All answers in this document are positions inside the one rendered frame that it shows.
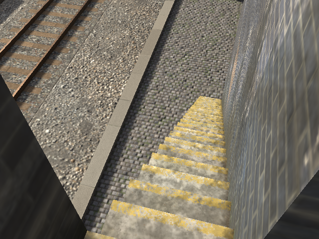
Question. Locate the stairs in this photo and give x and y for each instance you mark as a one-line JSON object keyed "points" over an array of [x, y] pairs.
{"points": [[182, 193]]}

